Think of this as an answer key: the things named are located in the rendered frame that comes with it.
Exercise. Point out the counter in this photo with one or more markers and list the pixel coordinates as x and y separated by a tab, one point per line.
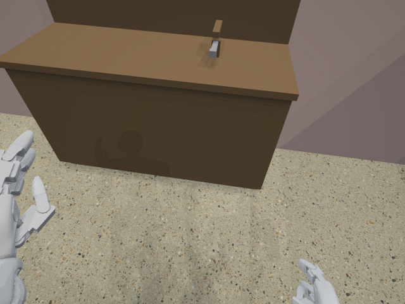
129	85

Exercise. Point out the robot right hand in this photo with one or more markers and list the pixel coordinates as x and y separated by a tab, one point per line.
322	291

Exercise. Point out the robot left hand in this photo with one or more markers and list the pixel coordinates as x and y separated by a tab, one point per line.
14	164

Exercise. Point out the robot left forearm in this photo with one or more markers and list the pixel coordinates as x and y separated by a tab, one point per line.
12	288

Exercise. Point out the tap lever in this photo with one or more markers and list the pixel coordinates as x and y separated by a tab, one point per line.
213	50

